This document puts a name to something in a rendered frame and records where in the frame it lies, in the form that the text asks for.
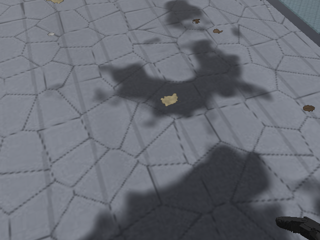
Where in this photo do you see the right robot hand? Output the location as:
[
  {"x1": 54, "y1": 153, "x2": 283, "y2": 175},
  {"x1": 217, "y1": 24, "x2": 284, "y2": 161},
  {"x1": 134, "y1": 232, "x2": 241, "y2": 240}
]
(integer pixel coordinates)
[{"x1": 275, "y1": 216, "x2": 320, "y2": 240}]

